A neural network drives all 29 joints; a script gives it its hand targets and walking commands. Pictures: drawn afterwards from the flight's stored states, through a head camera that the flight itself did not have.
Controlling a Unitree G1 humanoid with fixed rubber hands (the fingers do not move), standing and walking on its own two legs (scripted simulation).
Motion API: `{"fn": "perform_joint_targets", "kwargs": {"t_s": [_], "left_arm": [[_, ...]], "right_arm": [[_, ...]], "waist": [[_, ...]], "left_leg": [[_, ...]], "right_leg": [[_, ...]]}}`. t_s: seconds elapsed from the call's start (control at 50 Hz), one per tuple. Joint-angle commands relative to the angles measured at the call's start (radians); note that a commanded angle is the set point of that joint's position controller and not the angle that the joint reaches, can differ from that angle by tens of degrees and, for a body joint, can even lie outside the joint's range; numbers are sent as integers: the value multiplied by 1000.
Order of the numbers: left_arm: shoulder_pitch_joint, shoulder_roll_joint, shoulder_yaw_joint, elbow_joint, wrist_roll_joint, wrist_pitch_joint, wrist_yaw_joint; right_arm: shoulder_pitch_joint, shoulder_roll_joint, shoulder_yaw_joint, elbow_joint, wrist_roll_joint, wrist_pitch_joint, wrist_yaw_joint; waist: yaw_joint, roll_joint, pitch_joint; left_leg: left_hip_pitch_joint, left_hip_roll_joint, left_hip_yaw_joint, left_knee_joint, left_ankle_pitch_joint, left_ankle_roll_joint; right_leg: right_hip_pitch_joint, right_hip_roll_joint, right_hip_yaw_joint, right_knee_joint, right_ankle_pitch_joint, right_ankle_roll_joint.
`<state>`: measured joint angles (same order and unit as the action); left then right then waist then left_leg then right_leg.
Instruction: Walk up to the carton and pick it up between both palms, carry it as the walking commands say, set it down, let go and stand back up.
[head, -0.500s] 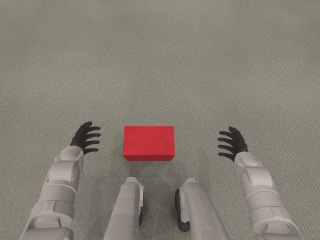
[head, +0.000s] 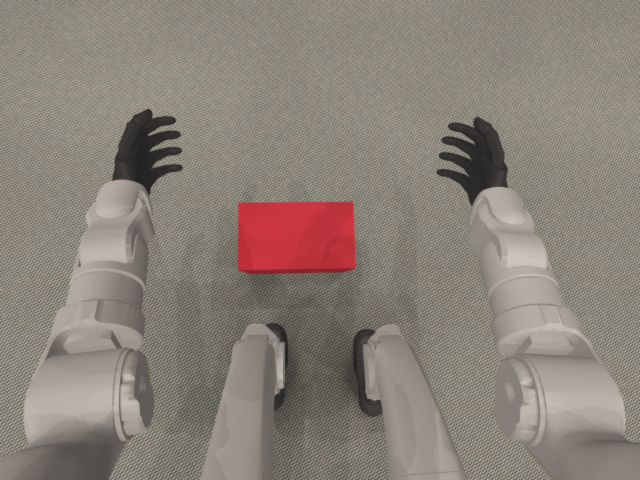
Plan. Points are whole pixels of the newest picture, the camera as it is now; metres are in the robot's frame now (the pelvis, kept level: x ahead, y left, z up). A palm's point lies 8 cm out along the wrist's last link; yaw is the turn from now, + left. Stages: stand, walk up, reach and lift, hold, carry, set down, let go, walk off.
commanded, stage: reach and lift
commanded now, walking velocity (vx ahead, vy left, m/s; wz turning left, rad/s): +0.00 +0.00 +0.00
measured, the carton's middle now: (297, 241) +0.43 +0.04 -0.53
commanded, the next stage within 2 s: none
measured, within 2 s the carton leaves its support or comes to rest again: neither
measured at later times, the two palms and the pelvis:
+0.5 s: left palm (171, 210) +0.43 +0.23 -0.22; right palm (448, 212) +0.43 -0.20 -0.22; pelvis -0.02 -0.02 -0.09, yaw +0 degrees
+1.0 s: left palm (200, 220) +0.45 +0.22 -0.37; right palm (417, 227) +0.43 -0.19 -0.37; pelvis -0.04 -0.01 -0.22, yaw -2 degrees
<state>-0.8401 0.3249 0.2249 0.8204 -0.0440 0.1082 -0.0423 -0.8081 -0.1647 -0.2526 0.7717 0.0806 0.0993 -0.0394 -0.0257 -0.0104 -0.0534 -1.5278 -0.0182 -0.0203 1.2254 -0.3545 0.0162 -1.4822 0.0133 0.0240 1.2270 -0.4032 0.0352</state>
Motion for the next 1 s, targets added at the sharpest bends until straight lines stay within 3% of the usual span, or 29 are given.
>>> {"fn": "perform_joint_targets", "kwargs": {"t_s": [0.0,0.04,0.08,0.1,0.12,0.14,0.18,0.2,0.22,0.24,0.26,0.28,0.34,0.36,0.4,0.44,0.46,0.48,0.5,0.56,0.6,0.64,0.66,0.74,0.76,0.78,0.84,0.9,0.98], "left_arm": [[-21,98,69,-192,30,-50,-16],[7,92,79,-191,43,-65,-27],[3,104,108,-185,43,-81,-32],[5,100,104,-180,22,-87,-38],[-11,112,99,-165,16,-92,-39],[-21,119,118,-158,10,-98,-43],[-57,132,100,-174,-3,-107,-50],[-56,141,101,-143,-5,-106,-54],[-62,139,92,-147,-13,-103,-56],[-85,138,68,-174,-19,-101,-57],[-96,129,47,-174,-32,-95,-64],[-113,147,54,-163,-27,-89,-63],[-122,150,39,-107,-36,-63,-66],[-141,162,46,-94,-22,-56,-63],[-179,182,50,-101,-17,-50,-59],[-223,225,72,-177,-14,-58,-47],[-236,239,74,-174,-16,-58,-37],[-262,270,80,-209,-22,-56,-34],[-262,269,73,-159,-24,-49,-30],[-307,295,53,-159,-44,-31,-25],[-344,297,38,-161,-59,-30,-21],[-358,296,26,-174,-83,-26,-19],[-392,273,-9,-179,-102,-27,-21],[-397,251,-31,-79,-121,-26,-8],[-408,230,-51,-79,-124,-32,-2],[-397,227,-44,-81,-128,-41,2],[-404,227,-39,-45,-137,-65,26],[-388,253,-18,21,-134,-85,50],[-399,250,-40,-37,-153,-116,75]], "right_arm": [[46,-106,-13,-154,12,-60,18],[41,-105,-24,-188,13,-79,24],[11,-90,-16,-213,13,-94,25],[-3,-107,-18,-258,10,-104,22],[-17,-95,-16,-250,12,-103,23],[-18,-75,5,-222,13,-102,19],[-30,-70,4,-220,-1,-93,13],[-31,-63,19,-209,8,-87,10],[-32,-65,14,-198,-7,-82,6],[-44,-51,35,-208,17,-76,3],[-44,-63,22,-208,8,-68,-3],[-64,-56,27,-199,13,-57,-10],[-96,-84,7,-198,-1,-41,-28],[-98,-94,-5,-171,-7,-31,-35],[-141,-101,-19,-193,-11,-22,-49],[-192,-103,-9,-273,6,-23,-59],[-195,-82,18,-232,18,-16,-63],[-226,-86,25,-310,41,-9,-70],[-217,-92,37,-239,37,1,-73],[-261,-100,59,-256,65,28,-91],[-279,-133,46,-238,64,27,-102],[-312,-152,44,-267,74,28,-109],[-343,-152,55,-284,93,29,-107],[-314,-175,39,-102,68,17,-102],[-339,-180,39,-112,77,6,-99],[-350,-184,42,-130,81,-7,-99],[-368,-191,54,-128,96,-40,-90],[-362,-198,68,-58,94,-58,-89],[-355,-194,90,-87,126,-82,-89]], "waist": [[22,125,-1128],[29,144,-1094],[52,99,-1077],[46,61,-1101],[50,62,-1073],[63,1,-1047],[50,-4,-1077],[67,-9,-1056],[44,-42,-1060],[49,-30,-1102],[29,-13,-1107],[45,-2,-1099],[20,-27,-1079],[21,20,-1071],[27,17,-1091],[59,25,-1177],[83,29,-1165],[98,36,-1221],[100,43,-1151],[106,35,-1133],[74,48,-1109],[74,39,-1143],[64,67,-1153],[28,76,-1025],[30,106,-1026],[37,73,-1063],[51,65,-1044],[79,16,-997],[81,23,-1107]], "left_leg": [[895,-11,-19,-56,685,-57],[843,-8,-29,-51,706,-52],[743,-15,-28,-27,707,-43],[715,-17,-29,-19,717,-38],[655,-19,-29,-4,679,-34],[537,-25,-18,4,628,-29],[443,-35,1,33,565,-32],[395,-34,18,46,524,-34],[354,-36,14,62,483,-35],[361,-30,18,75,455,-37],[349,-32,27,89,434,-43],[321,-30,37,108,396,-45],[221,-27,53,147,263,-52],[228,-24,57,158,229,-57],[182,-21,61,192,180,-58],[175,-20,74,241,198,-54],[131,-24,78,259,179,-50],[140,-25,92,283,183,-47],[92,-25,93,293,134,-45],[43,-22,98,327,44,-43],[15,-19,94,359,2,-44],[36,-15,86,383,-13,-41],[39,-11,89,409,-9,-44],[17,-3,60,445,-47,-51],[32,0,56,461,-46,-52],[24,2,59,483,-3,-51],[32,5,42,537,52,-48],[-23,6,39,582,66,-45],[62,7,27,638,166,-44]], "right_leg": [[159,66,-77,-109,382,-13],[104,62,-66,-99,386,-13],[70,56,-50,-73,408,-7],[92,54,-44,-65,433,-3],[66,48,-39,-43,419,-2],[103,44,-32,-25,432,4],[144,36,-24,15,439,8],[134,27,-19,22,418,13],[150,29,-30,50,410,16],[149,32,-31,67,380,15],[137,27,-30,68,369,9],[117,29,-31,92,334,11],[113,32,-54,131,243,15],[76,36,-60,147,198,9],[81,41,-64,185,157,11],[105,46,-57,233,174,11],[102,48,-55,264,160,14],[132,46,-44,275,172,17],[95,48,-46,289,118,14],[96,50,-44,318,27,15],[52,53,-54,359,-7,7],[45,53,-65,387,-31,5],[16,52,-63,406,-23,-1],[-117,45,-87,470,-63,-5],[-150,43,-90,492,-65,-9],[-131,44,-95,511,-32,-2],[-196,38,-95,568,3,1],[-222,34,-88,612,0,14],[-215,35,-81,669,82,16]]}}
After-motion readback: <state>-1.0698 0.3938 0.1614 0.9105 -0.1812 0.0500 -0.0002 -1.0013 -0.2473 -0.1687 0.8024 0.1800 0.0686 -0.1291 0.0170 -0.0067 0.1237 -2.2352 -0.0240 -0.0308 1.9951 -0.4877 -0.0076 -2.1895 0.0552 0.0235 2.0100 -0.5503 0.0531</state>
